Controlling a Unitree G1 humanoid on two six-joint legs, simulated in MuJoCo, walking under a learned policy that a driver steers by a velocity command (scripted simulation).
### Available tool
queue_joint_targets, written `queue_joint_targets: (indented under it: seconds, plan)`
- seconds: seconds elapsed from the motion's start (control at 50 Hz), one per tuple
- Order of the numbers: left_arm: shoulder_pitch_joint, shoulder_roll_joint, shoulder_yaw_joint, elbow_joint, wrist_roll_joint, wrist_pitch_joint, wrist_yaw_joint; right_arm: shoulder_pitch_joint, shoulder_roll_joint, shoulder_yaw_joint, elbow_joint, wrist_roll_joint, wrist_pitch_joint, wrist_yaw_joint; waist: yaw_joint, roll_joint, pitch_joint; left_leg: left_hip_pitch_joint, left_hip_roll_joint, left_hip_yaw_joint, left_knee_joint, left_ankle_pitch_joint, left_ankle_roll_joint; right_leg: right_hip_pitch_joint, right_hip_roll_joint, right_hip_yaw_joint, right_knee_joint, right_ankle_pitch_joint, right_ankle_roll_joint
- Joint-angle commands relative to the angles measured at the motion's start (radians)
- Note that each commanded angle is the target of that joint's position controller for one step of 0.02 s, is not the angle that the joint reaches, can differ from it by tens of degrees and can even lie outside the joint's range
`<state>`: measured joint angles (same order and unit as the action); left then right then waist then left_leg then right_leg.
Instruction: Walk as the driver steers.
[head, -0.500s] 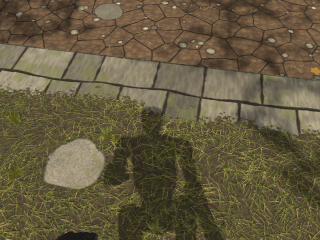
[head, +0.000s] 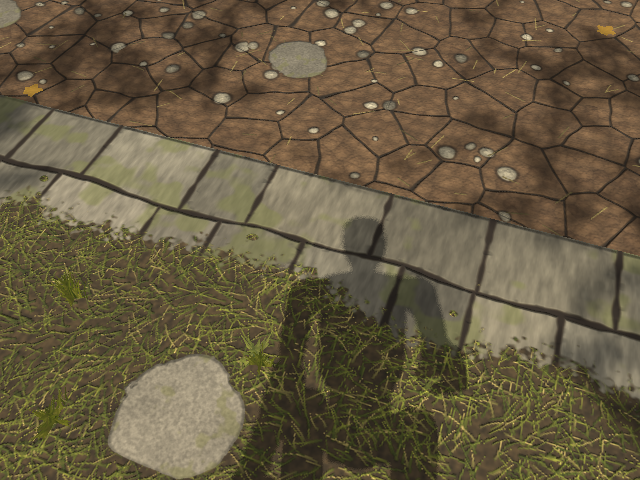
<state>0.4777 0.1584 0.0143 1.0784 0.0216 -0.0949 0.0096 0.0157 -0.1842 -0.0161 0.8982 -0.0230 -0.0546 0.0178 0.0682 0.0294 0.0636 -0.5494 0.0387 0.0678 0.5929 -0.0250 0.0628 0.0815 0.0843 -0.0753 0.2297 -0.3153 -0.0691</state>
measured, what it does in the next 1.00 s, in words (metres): steps on the spot: left foot, then right foot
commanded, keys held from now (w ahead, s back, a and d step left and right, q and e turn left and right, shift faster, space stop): s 0.36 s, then w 0.64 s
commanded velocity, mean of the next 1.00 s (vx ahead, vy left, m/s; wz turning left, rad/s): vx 0.19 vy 0.00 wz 0.00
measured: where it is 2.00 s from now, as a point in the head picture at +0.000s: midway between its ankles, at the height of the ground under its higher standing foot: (338, 392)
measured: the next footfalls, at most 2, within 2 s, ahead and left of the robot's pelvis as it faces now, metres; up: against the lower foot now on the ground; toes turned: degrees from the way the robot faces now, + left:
left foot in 0.04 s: +0.20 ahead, +0.09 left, +0.00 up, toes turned +4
right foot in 0.52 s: +0.03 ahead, -0.09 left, +0.00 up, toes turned +0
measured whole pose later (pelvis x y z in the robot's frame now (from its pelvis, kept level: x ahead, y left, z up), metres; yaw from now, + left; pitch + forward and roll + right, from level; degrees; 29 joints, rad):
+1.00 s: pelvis +0.10 +0.03 +0.01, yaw -1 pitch +2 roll +0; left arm 0.50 0.18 0.04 1.08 0.03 -0.08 0.02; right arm 0.12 -0.21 -0.05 0.92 -0.03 -0.02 0.03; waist 0.08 0.00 -0.05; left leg -0.43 0.03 0.07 0.61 -0.27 0.02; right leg 0.01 0.01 0.01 0.23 -0.28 -0.03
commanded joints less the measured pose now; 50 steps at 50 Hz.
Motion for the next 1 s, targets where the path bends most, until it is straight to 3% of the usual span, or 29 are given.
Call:
queue_joint_targets:
  seconds: [0.02, 0.04, 0.06, 0.08, 0.1, 0.12, 0.14, 0.16, 0.18, 0.22, 0.26, 0.32, 0.36, 0.4, 0.44, 0.48, 0.5, 0.52, 0.54, 0.56, 0.58, 0.62, 0.64, 0.7, 0.82, 0.94, 1.0]
  plan:
    - [0.01, 0.14, 0.022, -0.015, 0.0, -0.003, 0.016, 0.216, -0.086, -0.024, 0.044, -0.004, -0.034, -0.021, -0.119, -0.112, -0.047, 0.247, -0.083, 0.019, -0.122, 0.025, 0.04, -0.041, -0.232, 0.082, 0.258, 0.984, -0.053]
    - [0.006, 0.148, 0.023, -0.015, -0.016, -0.004, 0.017, 0.323, -0.115, -0.033, 0.081, -0.017, -0.053, -0.028, -0.164, -0.076, -0.098, 0.419, -0.035, -0.009, -0.215, 0.268, 0.054, -0.113, -0.193, 0.061, 0.41, 0.841, -0.023]
    - [0.049, 0.109, 0.011, -0.039, -0.036, -0.006, 0.022, 0.451, -0.198, -0.05, 0.108, -0.041, -0.064, -0.033, -0.169, 0.031, -0.238, 0.719, 0.205, -0.187, -0.069, 0.892, 0.111, -0.321, -0.139, 0.031, 0.661, 0.359, 0.008]
    - [0.215, 0.02, -0.003, 0.003, -0.093, 0.012, 0.023, 0.443, -0.185, -0.042, 0.103, -0.012, -0.053, -0.027, -0.117, 0.172, -0.455, 0.904, 0.447, -0.413, -0.023, 1.339, 0.319, -0.453, -0.002, 0.05, 0.955, -0.388, 0.041]
    - [0.157, 0.093, 0.016, 0.02, -0.067, 0.033, 0.031, 0.392, -0.132, -0.028, 0.082, 0.031, -0.042, -0.021, -0.12, 0.036, -0.447, 0.787, 0.397, -0.374, -0.082, 1.259, 0.315, -0.441, -0.03, 0.153, 0.957, -0.34, 0.05]
    - [0.057, 0.089, 0.02, -0.008, -0.036, 0.042, 0.028, 0.277, -0.099, -0.015, 0.069, 0.034, -0.036, -0.029, -0.093, 0.049, -0.3, 0.641, 0.342, -0.303, -0.151, 1.07, 0.282, -0.468, -0.056, 0.152, 0.926, -0.293, 0.058]
    - [0.001, 0.075, 0.019, -0.014, -0.008, 0.052, 0.025, 0.206, -0.058, 0.0, 0.063, 0.026, -0.031, -0.038, -0.066, 0.024, -0.188, 0.504, 0.287, -0.25, -0.202, 0.921, 0.24, -0.458, -0.081, 0.152, 0.869, -0.241, 0.065]
    - [-0.021, 0.073, 0.023, -0.017, 0.007, 0.066, 0.021, 0.179, -0.049, 0.007, 0.064, 0.024, -0.025, -0.05, -0.043, 0.034, -0.134, 0.403, 0.245, -0.198, -0.234, 0.845, 0.209, -0.42, -0.094, 0.149, 0.813, -0.203, 0.073]
    - [0.005, 0.057, 0.021, -0.007, 0.014, 0.085, 0.018, 0.172, -0.063, 0.007, 0.068, 0.019, -0.017, -0.056, -0.021, 0.047, -0.129, 0.329, 0.216, -0.155, -0.248, 0.802, 0.189, -0.357, -0.085, 0.129, 0.785, -0.172, 0.08]
    - [0.011, 0.041, 0.021, -0.005, 0.004, 0.116, 0.023, 0.174, -0.103, -0.002, 0.06, 0.009, -0.008, -0.054, -0.01, 0.041, -0.16, 0.291, 0.206, -0.131, -0.25, 0.777, 0.194, -0.324, -0.057, 0.103, 0.78, -0.156, 0.087]
    - [-0.036, 0.061, 0.029, -0.027, 0.001, 0.141, 0.033, 0.169, -0.134, -0.013, 0.048, 0.009, 0.006, -0.05, -0.014, 0.049, -0.175, 0.279, 0.213, -0.141, -0.259, 0.644, 0.207, -0.359, -0.051, 0.095, 0.79, -0.16, 0.085]
    - [-0.118, 0.093, 0.042, -0.065, 0.004, 0.172, 0.04, 0.17, -0.152, -0.029, 0.033, 0.003, 0.047, -0.057, -0.036, 0.071, -0.158, 0.229, 0.218, -0.18, -0.307, 0.254, 0.214, -0.417, -0.057, 0.086, 0.833, -0.162, 0.073]
    - [-0.156, 0.093, 0.044, -0.084, 0.005, 0.18, 0.041, 0.169, -0.151, -0.037, 0.028, -0.003, 0.067, -0.064, -0.049, 0.078, -0.134, 0.209, 0.218, -0.21, -0.339, 0.04, 0.214, -0.445, -0.06, 0.081, 0.819, -0.162, 0.067]
    - [-0.109, 0.076, 0.037, -0.071, 0.01, 0.175, 0.034, 0.159, -0.133, -0.035, 0.03, -0.007, 0.076, -0.065, -0.039, 0.109, -0.159, 0.177, 0.193, -0.233, -0.411, -0.342, 0.171, -0.375, -0.07, 0.06, 0.678, -0.152, 0.056]
    - [-0.012, 0.079, 0.035, -0.031, 0.008, 0.168, 0.023, 0.194, -0.151, -0.044, 0.06, 0.001, 0.087, -0.063, -0.029, 0.167, -0.165, 0.129, 0.184, -0.246, -0.486, -0.555, 0.118, -0.23, -0.037, 0.004, 0.532, -0.199, 0.039]
    - [0.112, 0.051, 0.025, 0.019, 0.007, 0.156, 0.016, 0.194, -0.17, -0.058, 0.075, 0.028, 0.107, -0.066, 0.022, 0.122, -0.094, 0.036, 0.158, -0.221, -0.499, -0.683, 0.056, -0.078, -0.017, -0.045, 0.29, -0.139, -0.013]
    - [0.14, 0.045, 0.018, 0.034, 0.013, 0.145, 0.018, 0.177, -0.143, -0.059, 0.068, 0.029, 0.115, -0.066, 0.035, 0.014, -0.009, -0.014, 0.106, -0.169, -0.38, -0.702, 0.008, -0.069, -0.04, 0.013, 0.108, -0.187, -0.049]
    - [0.096, 0.071, 0.012, 0.019, 0.016, 0.13, 0.026, 0.228, -0.05, -0.043, 0.068, 0.037, 0.118, -0.058, -0.012, -0.289, 0.002, -0.09, -0.008, -0.045, -0.003, -0.674, -0.027, -0.1, -0.261, 0.364, -0.122, -0.497, -0.084]
    - [0.011, 0.22, 0.047, -0.013, -0.003, 0.12, 0.029, 0.163, -0.075, -0.052, 0.021, 0.023, 0.111, -0.052, -0.033, -0.368, 0.137, -0.226, -0.115, 0.004, 0.17, -0.454, -0.048, -0.323, -0.483, 0.669, -0.276, -0.722, -0.158]
    - [-0.06, 0.201, 0.044, -0.023, -0.01, 0.111, 0.034, 0.086, -0.147, -0.068, -0.006, 0.012, 0.099, -0.033, -0.064, -0.203, 0.205, -0.167, -0.046, -0.116, 0.255, -0.296, -0.042, -0.448, -0.451, 0.637, -0.295, -0.667, -0.155]
    - [-0.146, 0.18, 0.037, -0.047, -0.008, 0.091, 0.031, 0.129, -0.139, -0.072, 0.015, 0.009, 0.089, -0.006, -0.125, -0.159, 0.161, -0.111, -0.063, -0.116, 0.318, -0.203, -0.04, -0.435, -0.386, 0.53, -0.264, -0.465, -0.112]
    - [-0.17, 0.186, 0.046, -0.063, -0.003, 0.063, 0.02, 0.231, -0.138, -0.082, 0.078, -0.021, 0.08, 0.015, -0.149, -0.102, 0.052, -0.08, -0.076, -0.063, 0.442, -0.164, -0.035, -0.313, -0.295, 0.349, -0.202, -0.246, -0.056]
    - [-0.146, 0.164, 0.044, -0.057, -0.004, 0.052, 0.015, 0.245, -0.121, -0.081, 0.085, -0.026, 0.077, 0.02, -0.142, -0.111, 0.022, -0.076, -0.07, -0.049, 0.481, -0.162, -0.036, -0.282, -0.275, 0.31, -0.186, -0.226, -0.049]
    - [-0.012, 0.119, 0.036, -0.013, -0.005, 0.041, 0.01, 0.167, -0.089, -0.072, 0.057, -0.016, 0.072, 0.016, -0.084, -0.164, 0.044, -0.165, -0.039, -0.029, 0.469, -0.156, -0.057, -0.198, -0.277, 0.309, -0.18, -0.251, -0.074]
    - [0.108, 0.149, 0.043, 0.002, -0.004, 0.022, 0.026, 0.034, -0.088, -0.059, 0.0, -0.01, 0.045, 0.005, 0.004, -0.167, 0.05, -0.221, 0.004, -0.023, 0.225, -0.178, -0.098, -0.031, -0.332, 0.352, -0.169, -0.144, -0.15]
    - [0.104, 0.16, 0.051, -0.004, 0.006, 0.007, 0.017, -0.01, -0.08, -0.046, -0.045, -0.004, 0.019, 0.011, 0.018, -0.17, 0.074, -0.08, 0.002, 0.003, 0.047, -0.252, -0.048, -0.09, -0.339, 0.314, -0.122, -0.052, -0.17]
    - [0.05, 0.18, 0.061, -0.013, 0.005, 0.004, 0.009, 0.045, -0.082, -0.047, -0.051, 0.002, 0.007, 0.009, -0.031, -0.163, 0.067, 0.105, -0.021, 0.027, -0.052, -0.263, -0.013, -0.178, -0.341, 0.285, -0.047, 0.073, -0.154]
